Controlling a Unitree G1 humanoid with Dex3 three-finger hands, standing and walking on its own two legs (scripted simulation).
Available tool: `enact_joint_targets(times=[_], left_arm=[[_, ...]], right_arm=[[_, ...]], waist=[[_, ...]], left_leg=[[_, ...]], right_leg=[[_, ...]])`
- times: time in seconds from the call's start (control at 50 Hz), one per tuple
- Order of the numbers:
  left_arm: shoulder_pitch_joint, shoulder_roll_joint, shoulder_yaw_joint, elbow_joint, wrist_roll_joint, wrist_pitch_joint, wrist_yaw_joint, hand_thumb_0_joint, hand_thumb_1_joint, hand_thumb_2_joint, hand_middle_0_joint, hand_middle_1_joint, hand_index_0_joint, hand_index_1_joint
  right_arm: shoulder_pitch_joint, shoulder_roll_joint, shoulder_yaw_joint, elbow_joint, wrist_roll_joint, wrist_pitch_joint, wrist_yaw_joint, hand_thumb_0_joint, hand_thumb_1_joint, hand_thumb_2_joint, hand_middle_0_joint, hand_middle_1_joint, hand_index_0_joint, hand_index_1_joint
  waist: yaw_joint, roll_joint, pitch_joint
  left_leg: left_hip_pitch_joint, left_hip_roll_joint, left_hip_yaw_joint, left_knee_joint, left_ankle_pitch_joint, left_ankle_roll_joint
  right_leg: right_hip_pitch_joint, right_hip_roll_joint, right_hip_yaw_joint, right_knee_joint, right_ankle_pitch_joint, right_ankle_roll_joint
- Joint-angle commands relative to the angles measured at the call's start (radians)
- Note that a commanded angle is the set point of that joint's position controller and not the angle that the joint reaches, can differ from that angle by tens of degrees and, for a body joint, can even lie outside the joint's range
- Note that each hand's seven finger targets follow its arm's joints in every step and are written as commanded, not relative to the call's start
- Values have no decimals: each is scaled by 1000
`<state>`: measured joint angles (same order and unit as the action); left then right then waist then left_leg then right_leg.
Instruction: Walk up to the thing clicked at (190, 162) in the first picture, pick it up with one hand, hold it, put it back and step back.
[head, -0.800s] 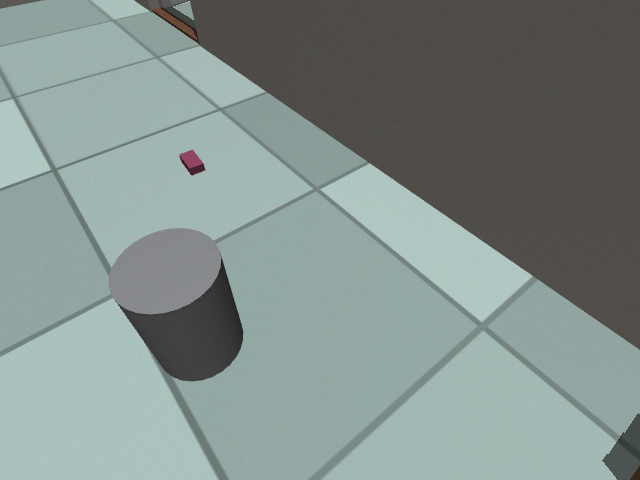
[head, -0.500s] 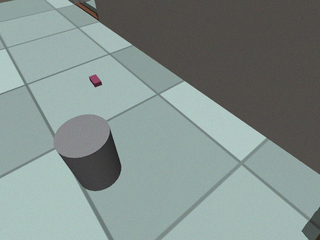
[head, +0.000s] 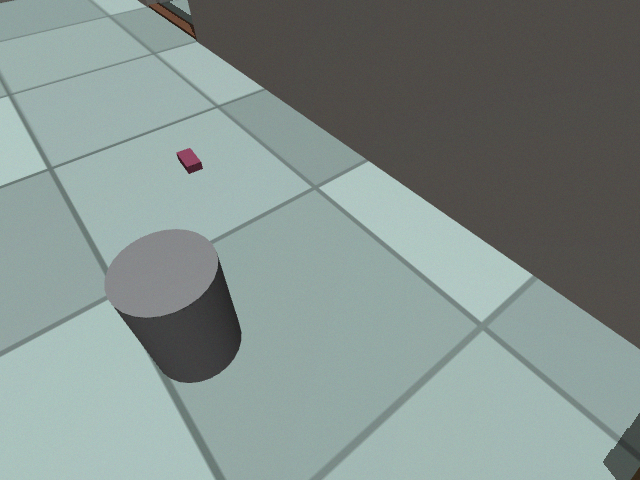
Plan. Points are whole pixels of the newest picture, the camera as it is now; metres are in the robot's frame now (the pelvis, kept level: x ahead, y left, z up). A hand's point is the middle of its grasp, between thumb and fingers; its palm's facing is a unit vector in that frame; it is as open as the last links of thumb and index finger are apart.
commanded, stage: stand
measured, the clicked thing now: (189, 160) +1.69 +0.70 -0.76
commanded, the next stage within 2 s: walk up in 0.32 s
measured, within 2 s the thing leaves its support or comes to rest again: neither
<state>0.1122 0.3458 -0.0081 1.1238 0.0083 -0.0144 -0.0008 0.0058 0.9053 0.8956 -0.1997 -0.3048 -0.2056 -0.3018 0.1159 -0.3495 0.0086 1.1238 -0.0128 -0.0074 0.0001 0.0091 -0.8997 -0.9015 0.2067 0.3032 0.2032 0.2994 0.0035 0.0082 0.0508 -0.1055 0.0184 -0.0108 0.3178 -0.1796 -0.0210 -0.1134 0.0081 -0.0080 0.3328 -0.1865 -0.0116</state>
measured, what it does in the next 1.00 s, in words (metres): steps on the spot, turning left: left foot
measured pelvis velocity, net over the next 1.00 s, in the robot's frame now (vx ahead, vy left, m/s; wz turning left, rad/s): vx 0.00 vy -0.06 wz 0.68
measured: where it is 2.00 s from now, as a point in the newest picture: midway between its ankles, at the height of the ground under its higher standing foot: outside the picture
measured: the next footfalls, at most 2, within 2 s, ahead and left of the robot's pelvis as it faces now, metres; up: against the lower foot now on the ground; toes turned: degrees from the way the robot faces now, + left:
left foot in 0.86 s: +0.01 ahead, +0.08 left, +0.00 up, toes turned +36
right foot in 1.22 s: +0.16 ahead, -0.10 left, +0.00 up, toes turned +50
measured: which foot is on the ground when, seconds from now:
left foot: down 0.00-0.54, up 0.56-0.84, down 0.86-1.00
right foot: down 0.00-0.90, up 0.92-1.00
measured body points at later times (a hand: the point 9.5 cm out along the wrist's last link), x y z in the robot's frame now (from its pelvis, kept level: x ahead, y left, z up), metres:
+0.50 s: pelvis -0.01 -0.03 -0.01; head +0.04 -0.02 +0.44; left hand +0.08 +0.31 -0.12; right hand +0.08 -0.33 -0.14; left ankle +0.00 +0.13 -0.75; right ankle -0.02 -0.14 -0.74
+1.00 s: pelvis +0.00 -0.06 -0.02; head +0.01 -0.01 +0.42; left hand -0.12 +0.24 -0.15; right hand +0.29 -0.23 -0.10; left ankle -0.02 +0.06 -0.75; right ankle +0.03 -0.17 -0.69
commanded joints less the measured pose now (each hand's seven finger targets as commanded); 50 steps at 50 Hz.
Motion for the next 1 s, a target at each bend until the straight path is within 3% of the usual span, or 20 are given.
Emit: enact_joint_targets(times=[0.0, 0.28, 0.3, 0.36, 0.42, 0.48, 0.5, 0.52, 0.56, 0.58, 0.62, 0.66, 0.74, 0.82, 0.84, 0.86, 0.88, 0.9, 0.92, 0.98], left_arm=[[-47, 216, 44, -65, 0, -19, 11, 0, 900, 900, -200, -300, -200, -300], [-45, 223, 45, -65, -2, -19, 12, 0, 900, 900, -200, -300, -200, -300], [-135, 294, 124, -145, -1, 7, 0, 0, 900, 900, -200, -300, -200, -300], [-96, 231, 125, -209, -1, 36, -5, 0, 900, 900, -200, -300, -200, -300], [-44, 201, 137, -260, 0, 51, -25, 0, 900, 900, -200, -300, -200, -300], [74, 234, 146, -260, 3, 40, -19, 0, 900, 900, -200, -300, -200, -300], [79, 290, 159, -266, 20, 38, -10, 0, 900, 900, -200, -300, -200, -300], [18, 298, 158, -306, 27, 39, -9, 0, 900, 900, -200, -300, -200, -300], [-129, 277, 155, -381, 34, 41, -15, 0, 900, 900, -200, -300, -200, -300], [-137, 262, 152, -398, 37, 35, -16, 0, 900, 900, -200, -300, -200, -300], [-108, 228, 134, -396, 33, 27, -14, 0, 900, 900, -200, -300, -200, -300], [-75, 231, 140, -390, 34, 24, -8, 0, 900, 900, -200, -300, -200, -300], [10, 263, 149, -426, 31, 23, -23, 0, 900, 900, -200, -300, -200, -300], [-5, 290, 151, -466, 23, 27, -25, 0, 900, 900, -200, -300, -200, -300], [20, 271, 143, -474, 20, 26, -24, 0, 900, 900, -200, -300, -200, -300], [80, 210, 133, -483, 10, 24, -25, 0, 900, 900, -200, -300, -200, -300], [44, 180, 124, -511, 5, 28, -31, 0, 900, 900, -200, -300, -200, -300], [-8, 246, 135, -518, 21, 25, -25, 0, 900, 900, -200, -300, -200, -300], [-14, 264, 134, -519, 22, 19, -23, 0, 900, 900, -200, -300, -200, -300], [106, 236, 132, -467, 5, 23, -30, 0, 900, 900, -200, -300, -200, -300]], right_arm=[[-40, -209, -43, -60, 3, -24, -12, 0, -900, -900, 200, 300, 200, 300], [-30, -201, -42, -57, 4, -19, -11, 0, -900, -900, 200, 300, 200, 300], [47, -271, -79, -118, 10, -4, -7, 0, -900, -900, 200, 300, 200, 300], [91, -321, -112, -156, 6, -3, -16, 0, -900, -900, 200, 300, 200, 300], [28, -355, -150, -238, -20, 4, -32, 0, -900, -900, 200, 300, 200, 300], [-57, -234, -117, -307, -9, -4, -34, 0, -900, -900, 200, 300, 200, 300], [-37, -180, -100, -332, 0, -5, -28, 0, -900, -900, 200, 300, 200, 300], [16, -178, -96, -340, -4, -2, -27, 0, -900, -900, 200, 300, 200, 300], [135, -210, -113, -343, -25, 16, -20, 0, -900, -900, 200, 300, 200, 300], [117, -223, -121, -355, -26, 24, -11, 0, -900, -900, 200, 300, 200, 300], [106, -224, -125, -365, -24, 30, 21, 0, -900, -900, 200, 300, 200, 300], [149, -201, -115, -373, -23, 32, 37, 0, -900, -900, 200, 300, 200, 300], [89, -191, -118, -436, -20, 35, 55, 0, -900, -900, 200, 300, 200, 300], [189, -223, -147, -440, -28, 34, 43, 0, -900, -900, 200, 300, 200, 300], [261, -237, -162, -436, -37, 30, 35, 0, -900, -900, 200, 300, 200, 300], [260, -315, -185, -459, -47, 26, 25, 0, -900, -900, 200, 300, 200, 300], [222, -381, -195, -494, -45, 26, 15, 0, -900, -900, 200, 300, 200, 300], [220, -388, -208, -500, -30, 22, 9, 0, -900, -900, 200, 300, 200, 300], [204, -347, -192, -517, -22, 23, 2, 0, -900, -900, 200, 300, 200, 300], [108, -262, -158, -561, -17, 30, -3, 0, -900, -900, 200, 300, 200, 300]], waist=[[-3, -6, -90], [-6, -21, -59], [7, -49, 29], [3, 77, -17], [35, 234, -67], [136, 36, -157], [142, -165, -177], [105, -258, -180], [23, -229, -185], [17, -211, -112], [10, -171, -21], [8, -177, -43], [57, -159, -4], [-13, -111, -35], [-51, -34, -103], [-55, 231, -125], [-49, 326, -115], [-59, 263, -99], [-49, 155, -77], [8, 119, -57]], left_leg=[[32, 110, -79, -32, 157, 40], [10, 105, -77, -39, 120, 37], [-222, 84, -200, 26, 340, 81], [-141, 174, -354, 9, 407, 177], [-180, 254, -612, -66, 210, 233], [-223, 39, -283, 196, 240, 103], [-404, -85, -130, 347, 73, 52], [-496, -95, -73, 441, -249, 40], [-465, -30, -38, 635, -340, 35], [-421, 5, -33, 679, -330, 35], [-414, 15, -27, 649, -212, 39], [-440, 0, 25, 602, -120, 45], [-354, 6, 71, 397, -139, 47], [-135, -39, 144, 277, -140, 77], [9, -55, 97, 191, -137, 116], [122, 84, -204, 65, -52, 201], [146, 273, -603, 15, 95, 343], [69, 356, -736, -21, 107, 397], [13, 317, -635, -12, 147, 378], [-37, 117, -267, 59, 93, 197]], right_leg=[[13, -136, 100, -50, 171, -16], [11, -136, 105, -69, 140, -17], [91, -67, -41, 113, 62, -13], [-39, -18, -22, 245, -81, -21], [-74, -12, 153, 380, -358, -40], [99, -100, 134, 49, -58, -66], [255, -243, 230, 22, 186, -87], [300, -340, 272, 53, 389, -153], [170, -460, 248, 41, 453, -264], [61, -445, 232, 25, 406, -265], [26, -301, 100, 69, 399, -182], [115, -253, -2, 110, 458, -127], [93, -290, -37, 109, 305, -117], [-32, -324, -108, 249, 334, -61], [-91, -285, -159, 448, 325, -34], [-283, -143, -227, 735, 45, 31], [-498, 29, -152, 856, -463, 76], [-444, -41, 46, 862, -518, 48], [-430, -67, 58, 860, -502, 42], [-387, -84, 30, 682, -327, 15]])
